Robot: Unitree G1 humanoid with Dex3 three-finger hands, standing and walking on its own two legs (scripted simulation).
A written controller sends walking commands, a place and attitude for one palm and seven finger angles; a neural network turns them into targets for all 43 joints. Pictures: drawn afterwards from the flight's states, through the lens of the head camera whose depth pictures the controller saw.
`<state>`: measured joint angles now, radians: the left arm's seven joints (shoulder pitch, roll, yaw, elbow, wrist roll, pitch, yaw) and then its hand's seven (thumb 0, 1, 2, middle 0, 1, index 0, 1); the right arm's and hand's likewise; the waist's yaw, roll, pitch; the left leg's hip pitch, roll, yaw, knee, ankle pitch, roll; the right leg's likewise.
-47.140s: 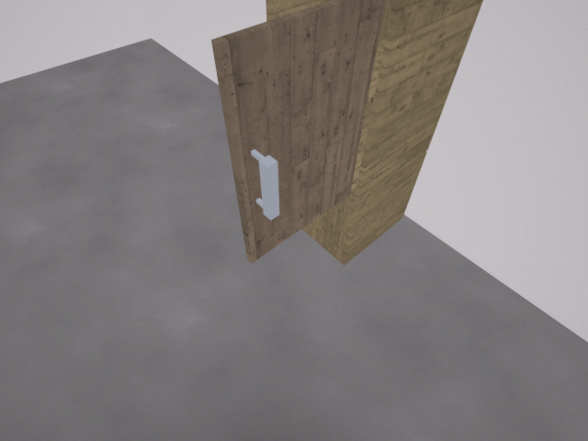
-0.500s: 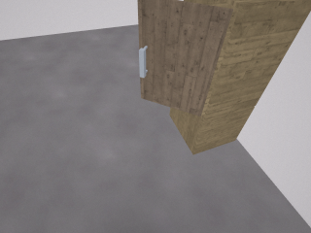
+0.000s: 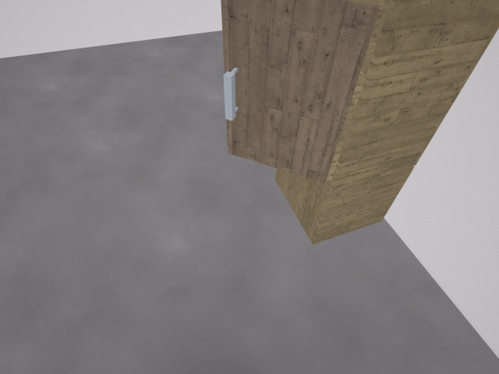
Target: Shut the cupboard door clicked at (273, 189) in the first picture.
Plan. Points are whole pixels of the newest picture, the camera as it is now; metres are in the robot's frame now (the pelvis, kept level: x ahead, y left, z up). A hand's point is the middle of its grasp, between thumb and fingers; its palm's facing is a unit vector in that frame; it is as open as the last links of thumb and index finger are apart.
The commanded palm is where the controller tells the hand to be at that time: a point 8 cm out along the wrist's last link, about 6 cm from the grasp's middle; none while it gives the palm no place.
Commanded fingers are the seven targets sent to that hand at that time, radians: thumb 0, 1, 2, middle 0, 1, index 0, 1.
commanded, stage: walk to a spot facing it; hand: left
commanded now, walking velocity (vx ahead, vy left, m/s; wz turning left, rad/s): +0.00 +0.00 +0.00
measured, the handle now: (232, 94) +0.92 +0.10 -0.06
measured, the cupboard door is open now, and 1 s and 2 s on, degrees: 46 46 46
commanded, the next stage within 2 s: turn to face it in 1.90 s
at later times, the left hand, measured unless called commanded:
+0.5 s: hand out of the picture +0.02 +0.21 -0.21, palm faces +0.20 -0.95 -0.23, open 7.4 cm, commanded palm none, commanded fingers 0.00 0.90 0.90 -0.20 -0.30 -0.20 -0.30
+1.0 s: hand out of the picture -0.01 +0.18 -0.16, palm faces +0.45 -0.83 -0.32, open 7.4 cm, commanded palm none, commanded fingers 0.00 0.90 0.90 -0.20 -0.30 -0.20 -0.30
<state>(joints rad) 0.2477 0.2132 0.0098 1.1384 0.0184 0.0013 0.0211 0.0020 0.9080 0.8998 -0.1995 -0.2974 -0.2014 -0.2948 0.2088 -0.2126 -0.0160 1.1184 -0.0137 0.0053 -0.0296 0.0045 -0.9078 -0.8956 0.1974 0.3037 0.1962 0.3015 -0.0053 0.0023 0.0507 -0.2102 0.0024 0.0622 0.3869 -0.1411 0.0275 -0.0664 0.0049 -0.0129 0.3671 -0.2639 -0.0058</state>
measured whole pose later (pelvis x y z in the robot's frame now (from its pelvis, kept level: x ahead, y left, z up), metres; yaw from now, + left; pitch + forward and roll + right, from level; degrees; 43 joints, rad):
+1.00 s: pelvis +0.02 -0.04 -0.01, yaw +30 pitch +1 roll +2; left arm 0.19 0.21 0.05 0.89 0.03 0.03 0.03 0.00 0.91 0.90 -0.20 -0.30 -0.20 -0.30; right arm 0.18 -0.28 -0.11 0.90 -0.03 0.08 0.01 0.01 -0.91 -0.90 0.19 0.30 0.19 0.30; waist -0.04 0.02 0.11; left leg -0.54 -0.03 -0.01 1.08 -0.43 -0.05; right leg -0.22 -0.07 -0.06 0.55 -0.34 0.01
